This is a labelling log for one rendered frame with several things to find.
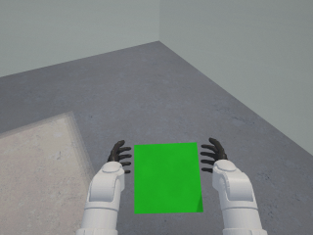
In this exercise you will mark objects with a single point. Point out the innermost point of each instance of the left robot forearm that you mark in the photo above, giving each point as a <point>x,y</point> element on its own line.
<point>102,201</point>

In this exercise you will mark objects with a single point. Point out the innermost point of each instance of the robot left hand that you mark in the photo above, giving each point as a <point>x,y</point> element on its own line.
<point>116,157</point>

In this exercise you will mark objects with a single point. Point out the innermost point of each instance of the right robot forearm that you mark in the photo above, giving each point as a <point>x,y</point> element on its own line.
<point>237,200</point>

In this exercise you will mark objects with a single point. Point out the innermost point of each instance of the robot right hand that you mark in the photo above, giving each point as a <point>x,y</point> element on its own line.
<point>219,154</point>

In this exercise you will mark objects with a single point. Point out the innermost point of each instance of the carton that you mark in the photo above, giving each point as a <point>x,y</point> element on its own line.
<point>167,178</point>

